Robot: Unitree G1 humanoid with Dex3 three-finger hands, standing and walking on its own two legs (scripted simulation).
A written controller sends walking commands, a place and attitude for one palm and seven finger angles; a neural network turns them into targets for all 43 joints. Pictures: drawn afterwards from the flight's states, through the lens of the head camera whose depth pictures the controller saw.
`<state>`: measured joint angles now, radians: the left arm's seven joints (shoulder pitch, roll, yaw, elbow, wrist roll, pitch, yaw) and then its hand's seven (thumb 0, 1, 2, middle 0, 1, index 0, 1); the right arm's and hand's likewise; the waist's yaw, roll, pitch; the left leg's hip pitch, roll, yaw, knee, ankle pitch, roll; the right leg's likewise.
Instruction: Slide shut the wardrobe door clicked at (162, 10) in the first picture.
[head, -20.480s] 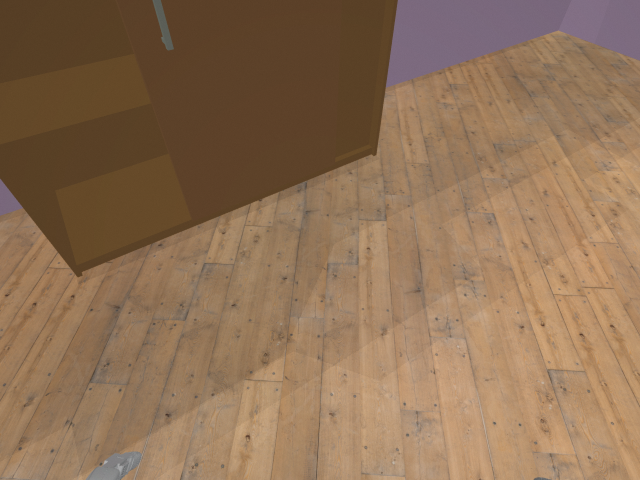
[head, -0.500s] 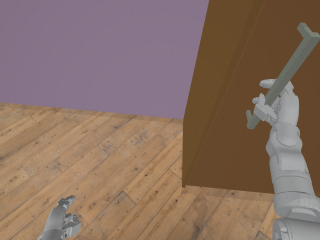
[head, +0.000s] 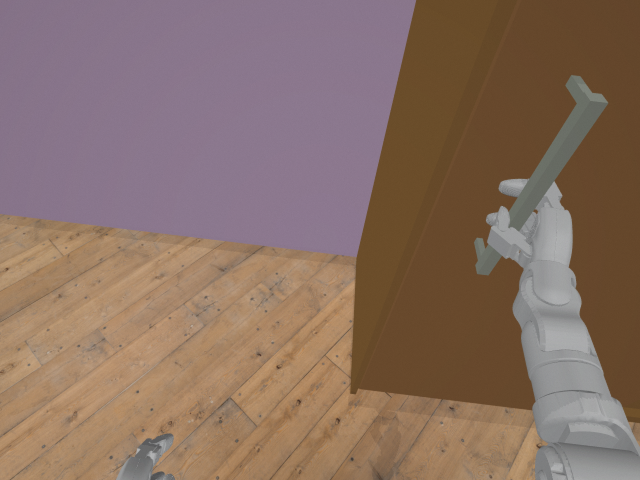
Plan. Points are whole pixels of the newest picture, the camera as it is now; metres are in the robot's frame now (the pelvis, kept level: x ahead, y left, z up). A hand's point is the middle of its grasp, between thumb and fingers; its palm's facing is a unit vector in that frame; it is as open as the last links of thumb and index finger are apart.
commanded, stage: stop walking and hold the door there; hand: right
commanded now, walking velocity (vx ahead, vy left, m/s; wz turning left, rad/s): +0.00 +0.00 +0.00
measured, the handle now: (522, 192) +0.45 -0.24 +0.14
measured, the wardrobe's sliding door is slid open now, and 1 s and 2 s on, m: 0.00 0.00 0.00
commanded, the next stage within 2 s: loosen the grip on the handle in 0.46 s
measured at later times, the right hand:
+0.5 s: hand (496, 232) +0.40 -0.20 +0.12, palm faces +0.31 +0.93 -0.19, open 5.8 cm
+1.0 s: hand (500, 234) +0.40 -0.21 +0.12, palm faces +0.32 +0.92 -0.21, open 13.2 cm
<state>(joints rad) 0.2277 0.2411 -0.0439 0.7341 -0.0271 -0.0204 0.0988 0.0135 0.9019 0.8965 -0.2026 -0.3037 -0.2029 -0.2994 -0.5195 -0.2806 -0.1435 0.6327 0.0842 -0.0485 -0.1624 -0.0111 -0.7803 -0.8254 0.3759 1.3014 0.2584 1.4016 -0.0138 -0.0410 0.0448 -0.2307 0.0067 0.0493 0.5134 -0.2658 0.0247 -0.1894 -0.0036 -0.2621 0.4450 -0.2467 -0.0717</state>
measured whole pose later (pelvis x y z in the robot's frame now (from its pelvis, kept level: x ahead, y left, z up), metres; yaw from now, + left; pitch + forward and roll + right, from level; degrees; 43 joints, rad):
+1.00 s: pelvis -0.03 +0.03 +0.00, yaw -4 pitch +4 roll +0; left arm 0.36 0.29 0.00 0.73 -0.05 -0.11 0.04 0.01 0.90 0.90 -0.20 -0.30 -0.20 -0.30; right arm -0.67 -0.38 -0.22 0.86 0.01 -0.13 -0.09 0.00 0.38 -0.28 0.31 1.25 0.29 1.30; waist 0.07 0.00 -0.02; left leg -0.35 -0.04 0.08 0.52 -0.23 0.06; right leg -0.38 -0.03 -0.14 0.53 -0.21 -0.04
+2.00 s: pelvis +0.00 +0.00 -0.01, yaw -5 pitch +7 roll +2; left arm 0.39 0.28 -0.01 0.69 -0.05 -0.04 0.04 0.01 0.90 0.90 -0.20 -0.30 -0.20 -0.30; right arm -0.58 -0.45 -0.29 0.84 0.07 -0.20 0.09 -0.01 0.54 -0.20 0.25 1.16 0.26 1.15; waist 0.05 -0.01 -0.07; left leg -0.41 -0.01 0.08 0.57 -0.29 0.02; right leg -0.45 0.00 -0.13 0.61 -0.29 -0.08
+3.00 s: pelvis -0.01 +0.02 -0.01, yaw -6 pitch +0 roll +1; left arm 0.28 0.30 -0.04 0.60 -0.09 -0.19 0.09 0.02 0.90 0.90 -0.20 -0.30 -0.20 -0.30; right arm -0.05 -0.43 -0.39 0.29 0.36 0.02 0.43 -0.01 0.54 -0.20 0.25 1.15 0.26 1.15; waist -0.03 -0.04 -0.07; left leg -0.27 -0.03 0.10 0.55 -0.29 0.05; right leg -0.32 -0.02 -0.11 0.59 -0.28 -0.05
